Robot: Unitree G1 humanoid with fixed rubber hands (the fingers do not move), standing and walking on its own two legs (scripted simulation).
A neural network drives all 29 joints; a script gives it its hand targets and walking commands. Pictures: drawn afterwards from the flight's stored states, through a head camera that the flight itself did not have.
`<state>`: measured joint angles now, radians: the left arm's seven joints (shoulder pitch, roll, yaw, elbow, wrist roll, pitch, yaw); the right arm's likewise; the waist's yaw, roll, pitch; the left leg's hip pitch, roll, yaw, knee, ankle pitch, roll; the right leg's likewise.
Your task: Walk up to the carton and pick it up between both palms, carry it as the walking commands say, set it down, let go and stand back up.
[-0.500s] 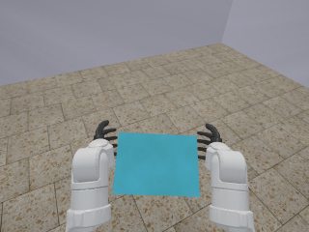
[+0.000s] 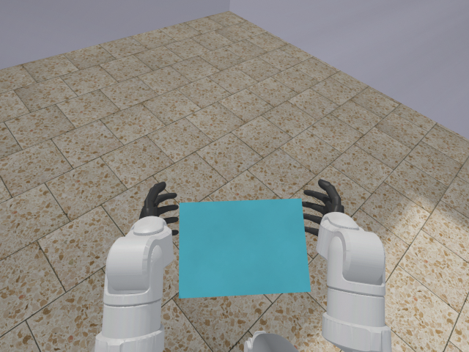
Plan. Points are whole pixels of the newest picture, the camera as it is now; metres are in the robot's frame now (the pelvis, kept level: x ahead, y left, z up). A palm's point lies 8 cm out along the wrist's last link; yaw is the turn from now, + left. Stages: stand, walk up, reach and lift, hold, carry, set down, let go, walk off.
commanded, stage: carry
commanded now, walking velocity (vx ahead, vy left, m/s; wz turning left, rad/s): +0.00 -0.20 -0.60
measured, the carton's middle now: (240, 245) +0.32 +0.00 -0.04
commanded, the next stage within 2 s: none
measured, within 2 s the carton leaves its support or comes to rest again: neither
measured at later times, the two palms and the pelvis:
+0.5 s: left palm (342, 262) +0.28 -0.17 +0.02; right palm out of the picture +0.19 -0.44 +0.03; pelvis -0.06 -0.21 -0.03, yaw -16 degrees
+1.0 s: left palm out of the picture +0.15 -0.48 +0.04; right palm out of the picture -0.01 -0.70 +0.03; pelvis -0.15 -0.40 -0.03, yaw -34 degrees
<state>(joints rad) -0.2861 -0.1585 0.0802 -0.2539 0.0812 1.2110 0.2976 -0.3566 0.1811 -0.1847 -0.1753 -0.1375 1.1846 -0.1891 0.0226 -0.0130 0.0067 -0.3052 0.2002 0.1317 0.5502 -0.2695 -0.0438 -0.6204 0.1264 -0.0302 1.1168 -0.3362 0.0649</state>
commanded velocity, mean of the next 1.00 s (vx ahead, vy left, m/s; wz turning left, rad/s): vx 0.00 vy -0.20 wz -0.60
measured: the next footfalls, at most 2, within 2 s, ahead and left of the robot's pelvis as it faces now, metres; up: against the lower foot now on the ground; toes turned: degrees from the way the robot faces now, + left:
right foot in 0.20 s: +0.10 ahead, -0.28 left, +0.00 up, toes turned -14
left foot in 0.56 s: +0.01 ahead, -0.15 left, +0.00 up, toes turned -11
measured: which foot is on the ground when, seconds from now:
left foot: down 0.00-0.20, up 0.22-0.54, down 0.56-0.90, up 0.92-1.00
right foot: up 0.00-0.18, down 0.20-0.56, up 0.58-0.86, down 0.88-1.00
